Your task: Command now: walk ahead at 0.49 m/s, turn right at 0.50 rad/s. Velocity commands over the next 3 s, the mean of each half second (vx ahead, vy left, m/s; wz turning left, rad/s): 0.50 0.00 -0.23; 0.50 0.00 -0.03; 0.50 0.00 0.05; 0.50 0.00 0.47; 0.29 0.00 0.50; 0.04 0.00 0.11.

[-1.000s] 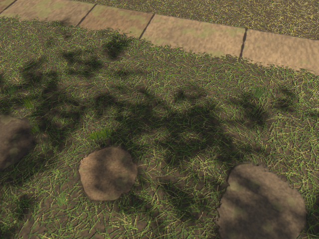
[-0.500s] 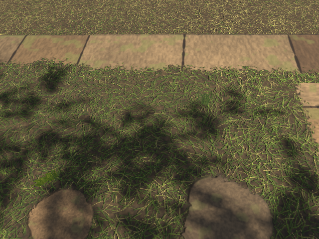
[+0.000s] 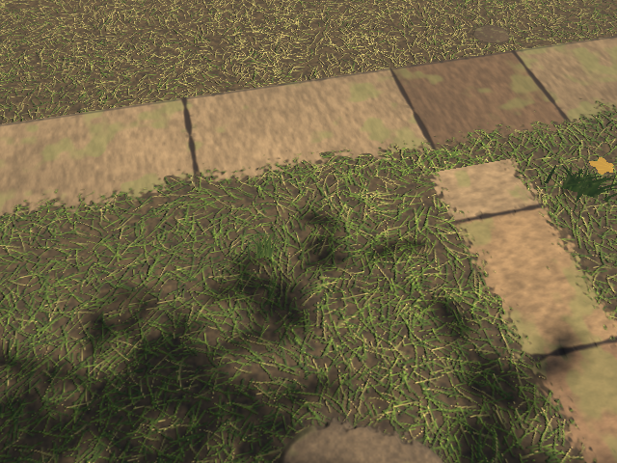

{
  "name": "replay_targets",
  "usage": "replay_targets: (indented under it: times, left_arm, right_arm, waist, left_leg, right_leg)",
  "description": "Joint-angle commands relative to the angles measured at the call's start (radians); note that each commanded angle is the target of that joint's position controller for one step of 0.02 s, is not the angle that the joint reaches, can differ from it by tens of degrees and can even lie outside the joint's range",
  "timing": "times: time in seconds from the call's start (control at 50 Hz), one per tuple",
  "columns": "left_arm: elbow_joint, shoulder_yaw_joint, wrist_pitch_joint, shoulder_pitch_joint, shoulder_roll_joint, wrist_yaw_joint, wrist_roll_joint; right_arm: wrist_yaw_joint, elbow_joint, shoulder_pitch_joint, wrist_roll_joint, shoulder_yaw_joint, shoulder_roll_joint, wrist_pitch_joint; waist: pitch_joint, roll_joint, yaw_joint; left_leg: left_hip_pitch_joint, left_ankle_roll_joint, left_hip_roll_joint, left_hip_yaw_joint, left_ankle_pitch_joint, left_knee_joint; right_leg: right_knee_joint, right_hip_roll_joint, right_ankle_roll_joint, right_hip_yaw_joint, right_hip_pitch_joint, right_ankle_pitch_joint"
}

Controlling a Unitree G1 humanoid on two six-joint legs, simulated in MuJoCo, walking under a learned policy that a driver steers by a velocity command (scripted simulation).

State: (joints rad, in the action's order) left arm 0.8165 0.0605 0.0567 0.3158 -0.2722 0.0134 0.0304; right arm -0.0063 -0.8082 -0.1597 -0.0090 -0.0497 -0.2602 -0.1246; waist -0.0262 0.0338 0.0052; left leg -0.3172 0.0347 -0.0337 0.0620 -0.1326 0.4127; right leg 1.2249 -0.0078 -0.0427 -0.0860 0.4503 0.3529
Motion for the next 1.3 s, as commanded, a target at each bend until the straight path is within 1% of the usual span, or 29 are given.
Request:
replay_targets:
  times: [0.02, 0.08, 0.14, 0.2, 0.26, 0.3, 0.34, 0.36, 0.38, 0.4, 0.42, 0.46, 0.48, 0.52, 0.58, 0.7, 0.8, 0.86, 0.88, 0.9, 0.92, 0.94, 0.96, 0.98, 1.0, 1.02, 1.1, 1.16, 1.3]
  left_arm:
    - [-0.078, 0.01, -0.001, 0.033, -0.022, -0.005, 0.001]
    - [-0.116, -0.001, -0.005, -0.036, -0.01, -0.003, -0.013]
    - [-0.144, -0.01, 0.011, -0.126, -0.015, -0.018, -0.021]
    - [-0.174, -0.021, 0.024, -0.242, -0.01, -0.036, -0.017]
    - [-0.215, -0.018, 0.026, -0.318, -0.032, -0.047, -0.007]
    - [-0.227, -0.011, 0.029, -0.313, -0.055, -0.053, -0.009]
    - [-0.169, 0.027, 0.03, -0.114, -0.115, -0.047, -0.019]
    - [-0.126, 0.057, 0.026, 0.073, -0.187, -0.035, -0.023]
    - [-0.113, 0.081, 0.02, 0.164, -0.312, -0.027, -0.035]
    - [-0.109, 0.061, 0.023, 0.193, -0.231, -0.03, -0.024]
    - [-0.116, 0.041, 0.029, 0.118, -0.178, -0.034, -0.026]
    - [-0.134, 0.019, 0.031, -0.026, -0.102, -0.041, -0.026]
    - [-0.137, 0.012, 0.037, -0.062, -0.076, -0.044, -0.031]
    - [-0.123, 0.017, 0.051, -0.071, -0.082, -0.046, -0.03]
    - [-0.085, 0.026, 0.061, -0.028, -0.108, -0.035, -0.031]
    - [-0.024, 0.031, 0.046, 0.059, -0.139, -0.012, -0.02]
    - [0.032, 0.037, 0.028, 0.115, -0.152, -0.006, -0.011]
    - [0.04, 0.043, 0.014, 0.084, -0.172, -0.001, -0.01]
    - [0.039, 0.04, 0.007, 0.065, -0.171, 0.0, -0.012]
    - [0.03, 0.028, 0.004, 0.066, -0.144, 0.003, -0.021]
    - [0.003, -0.002, 0.016, 0.163, -0.052, -0.002, -0.032]
    - [0.021, -0.017, 0.04, 0.193, -0.014, -0.009, -0.021]
    - [0.007, 0.01, 0.058, 0.111, -0.121, -0.015, 0.005]
    - [-0.02, 0.012, 0.066, 0.023, -0.135, -0.015, 0.016]
    - [-0.028, 0.012, 0.064, -0.022, -0.124, -0.009, 0.003]
    - [-0.027, 0.02, 0.053, -0.026, -0.119, -0.003, -0.013]
    - [-0.021, 0.015, 0.014, 0.001, -0.063, 0.002, -0.021]
    - [-0.053, 0.014, 0.015, -0.104, -0.057, 0.002, -0.03]
    - [-0.113, -0.004, 0.035, -0.329, -0.028, -0.029, -0.015]
  right_arm:
    - [-0.007, 0.014, -0.047, -0.001, -0.021, -0.081, -0.015]
    - [-0.013, -0.021, -0.08, 0.007, -0.035, -0.121, -0.023]
    - [-0.01, -0.034, -0.088, 0.016, -0.038, -0.146, -0.011]
    - [-0.008, -0.051, -0.135, 0.028, -0.037, -0.169, 0.004]
    - [-0.01, -0.082, -0.194, 0.038, -0.038, -0.19, 0.022]
    - [-0.008, -0.093, -0.197, 0.044, -0.04, -0.202, 0.036]
    - [-0.003, -0.094, -0.181, 0.042, -0.031, -0.192, 0.048]
    - [0.002, -0.076, -0.176, 0.025, -0.014, -0.154, 0.046]
    - [-0.006, -0.04, -0.268, 0.008, 0.027, -0.03, 0.024]
    - [-0.011, -0.059, -0.252, 0.027, 0.014, -0.092, -0.002]
    - [-0.015, -0.029, -0.17, 0.057, -0.007, -0.156, -0.012]
    - [-0.007, -0.016, -0.09, 0.035, -0.007, -0.137, -0.004]
    - [-0.005, -0.02, -0.107, 0.027, -0.012, -0.129, 0.01]
    - [-0.006, -0.03, -0.133, 0.023, -0.007, -0.088, 0.037]
    - [0.001, -0.003, -0.062, 0.013, -0.007, -0.076, 0.052]
    - [-0.017, 0.05, 0.142, 0.018, 0.006, -0.048, 0.038]
    - [-0.043, 0.101, 0.244, 0.026, 0.007, -0.064, 0.025]
    - [-0.05, 0.092, 0.17, 0.024, -0.007, -0.1, 0.018]
    - [-0.045, 0.059, 0.057, 0.021, -0.025, -0.127, 0.017]
    - [-0.035, 0.008, -0.119, 0.018, -0.051, -0.182, 0.018]
    - [-0.025, -0.011, -0.262, -0.004, -0.075, -0.286, 0.022]
    - [-0.03, -0.026, -0.291, 0.013, -0.064, -0.251, 0.027]
    - [-0.03, -0.018, -0.231, 0.024, -0.044, -0.189, 0.026]
    - [-0.026, 0.0, -0.158, 0.022, -0.035, -0.153, 0.028]
    - [-0.028, 0.008, -0.088, 0.015, -0.026, -0.126, 0.027]
    - [-0.031, 0.014, -0.049, 0.005, -0.017, -0.094, 0.022]
    - [-0.028, -0.014, -0.063, 0.003, -0.024, -0.116, 0.005]
    - [-0.01, -0.038, -0.113, 0.008, -0.029, -0.137, 0.013]
    - [0.004, -0.09, -0.226, 0.024, -0.03, -0.16, 0.036]
  waist:
    - [0.044, -0.102, -0.001]
    - [0.01, -0.073, 0.0]
    - [0.002, -0.069, -0.016]
    - [-0.016, -0.081, -0.06]
    - [-0.034, -0.102, -0.078]
    - [-0.027, -0.119, -0.055]
    - [0.088, -0.107, 0.059]
    - [0.212, -0.049, 0.137]
    - [0.334, 0.221, 0.098]
    - [0.416, 0.188, 0.118]
    - [0.262, 0.139, 0.101]
    - [0.123, 0.036, 0.039]
    - [0.1, 0.048, 0.003]
    - [0.08, 0.042, -0.029]
    - [0.031, 0.012, -0.027]
    - [-0.025, 0.022, 0.042]
    - [-0.059, 0.032, 0.064]
    - [-0.006, 0.059, 0.009]
    - [0.062, 0.056, -0.054]
    - [0.18, 0.027, -0.123]
    - [0.35, -0.176, -0.114]
    - [0.452, -0.327, -0.107]
    - [0.315, -0.234, -0.117]
    - [0.2, -0.167, -0.097]
    - [0.116, -0.092, -0.062]
    - [0.08, -0.097, -0.028]
    - [0.044, -0.102, 0.017]
    - [0.015, -0.082, -0.007]
    - [-0.041, -0.087, -0.09]
  left_leg:
    - [0.154, 0.178, 0.277, -0.269, 0.032, -0.261]
    - [0.151, 0.214, 0.292, -0.204, 0.114, -0.302]
    - [0.179, 0.196, 0.266, -0.119, 0.174, -0.303]
    - [0.176, 0.167, 0.243, -0.062, 0.159, -0.281]
    - [0.26, 0.149, 0.288, -0.081, 0.129, -0.249]
    - [0.31, 0.132, 0.314, -0.086, 0.191, -0.194]
    - [0.277, 0.088, 0.256, -0.017, 0.465, 0.056]
    - [0.113, 0.044, 0.203, 0.031, 0.366, 0.324]
    - [-0.306, -0.026, 0.04, 0.043, -0.174, 0.734]
    - [-0.426, -0.016, 0.028, -0.129, -0.428, 0.899]
    - [-0.511, 0.004, 0.086, -0.137, -0.365, 0.938]
    - [-0.443, 0.006, 0.163, -0.114, -0.208, 0.828]
    - [-0.373, 0.003, 0.189, -0.125, -0.162, 0.776]
    - [-0.312, -0.01, 0.189, -0.117, -0.111, 0.73]
    - [-0.382, -0.031, 0.188, -0.119, 0.0, 0.601]
    - [-0.361, -0.031, 0.139, -0.075, 0.251, 0.254]
    - [-0.384, 0.01, 0.117, -0.075, 0.162, 0.137]
    - [-0.233, 0.051, 0.071, -0.033, 0.06, 0.101]
    - [-0.074, 0.074, 0.032, 0.003, 0.061, 0.081]
    - [0.193, 0.11, 0.065, -0.034, 0.095, 0.111]
    - [0.601, 0.245, 0.33, -0.427, 0.038, 0.106]
    - [0.736, 0.335, 0.439, -0.809, -0.117, -0.082]
    - [0.641, 0.279, 0.405, -0.72, -0.204, -0.112]
    - [0.496, 0.237, 0.37, -0.569, -0.172, -0.123]
    - [0.338, 0.215, 0.329, -0.46, -0.082, -0.155]
    - [0.236, 0.196, 0.29, -0.386, -0.013, -0.185]
    - [0.12, 0.216, 0.255, -0.254, 0.144, -0.271]
    - [0.164, 0.205, 0.244, -0.196, 0.218, -0.287]
    - [0.273, 0.168, 0.239, -0.131, 0.159, -0.274]
  right_leg:
    - [-0.017, -0.112, 0.0, -0.032, 0.17, -0.056]
    - [-0.154, -0.121, 0.007, -0.039, 0.233, -0.122]
    - [-0.35, -0.125, 0.01, 0.005, 0.234, -0.282]
    - [-0.515, -0.097, 0.014, 0.077, 0.164, -0.366]
    - [-0.602, -0.08, -0.003, 0.09, 0.159, -0.3]
    - [-0.653, -0.056, -0.032, 0.109, 0.115, -0.229]
    - [-0.723, 0.012, -0.075, 0.16, -0.184, -0.245]
    - [-0.702, -0.086, -0.124, 0.04, -0.467, -0.264]
    - [-0.784, -0.359, -0.286, -0.443, -0.82, -0.157]
    - [-0.915, -0.408, -0.324, -0.668, -0.838, -0.093]
    - [-0.918, -0.371, -0.273, -0.516, -0.727, -0.124]
    - [-0.958, -0.279, -0.219, -0.275, -0.463, -0.268]
    - [-0.994, -0.245, -0.202, -0.21, -0.377, -0.304]
    - [-1.051, -0.225, -0.212, -0.148, -0.298, -0.359]
    - [-1.089, -0.217, -0.218, -0.076, -0.297, -0.435]
    - [-1.108, -0.185, -0.168, 0.021, -0.34, -0.364]
    - [-1.04, -0.249, -0.151, 0.006, -0.486, -0.379]
    - [-0.93, -0.254, -0.12, 0.014, -0.53, -0.615]
    - [-0.797, -0.216, -0.099, 0.048, -0.512, -0.779]
    - [-0.577, -0.16, -0.066, 0.09, -0.397, -0.757]
    - [-0.174, -0.038, 0.001, 0.13, -0.029, -0.385]
    - [0.052, 0.077, 0.028, 0.015, 0.198, 0.206]
    - [0.138, 0.01, 0.009, -0.051, 0.31, 0.183]
    - [0.116, -0.045, -0.006, -0.018, 0.328, 0.096]
    - [0.045, -0.091, -0.006, 0.007, 0.289, 0.011]
    - [-0.021, -0.124, -0.006, 0.003, 0.229, -0.043]
    - [-0.131, -0.146, 0.021, 0.017, 0.172, -0.14]
    - [-0.292, -0.148, 0.044, 0.026, 0.255, -0.288]
    - [-0.633, -0.09, 0.036, 0.079, 0.228, -0.453]
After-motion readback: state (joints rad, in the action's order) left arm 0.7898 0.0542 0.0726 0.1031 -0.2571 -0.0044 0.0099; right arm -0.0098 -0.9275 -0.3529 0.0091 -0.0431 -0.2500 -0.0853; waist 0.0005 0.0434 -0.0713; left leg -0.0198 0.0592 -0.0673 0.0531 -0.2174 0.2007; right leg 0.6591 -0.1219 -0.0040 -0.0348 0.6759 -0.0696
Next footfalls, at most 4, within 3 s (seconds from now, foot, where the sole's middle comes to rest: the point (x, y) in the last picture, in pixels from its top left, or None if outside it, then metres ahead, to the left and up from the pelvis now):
0.36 right None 0.34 -0.17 -0.77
0.90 left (306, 373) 0.67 0.04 -0.77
1.46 right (408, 271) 0.95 -0.23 -0.77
2.02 left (290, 193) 1.23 0.09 -0.77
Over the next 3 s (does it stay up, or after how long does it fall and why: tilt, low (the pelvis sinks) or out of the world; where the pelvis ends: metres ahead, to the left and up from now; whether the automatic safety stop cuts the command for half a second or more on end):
stays up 1.37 0.05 0.00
